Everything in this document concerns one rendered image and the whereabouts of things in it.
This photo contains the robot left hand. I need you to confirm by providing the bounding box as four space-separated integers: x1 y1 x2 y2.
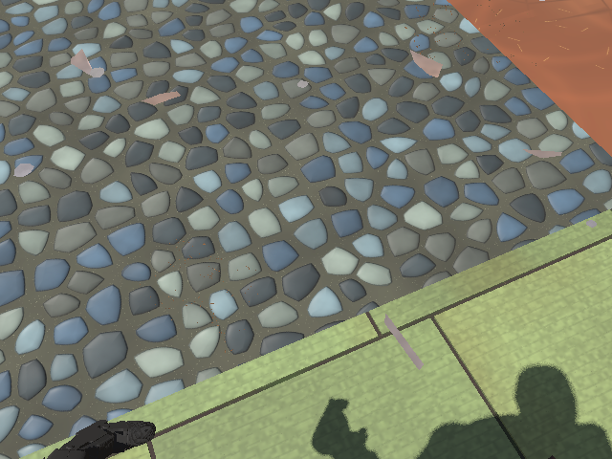
43 420 156 459

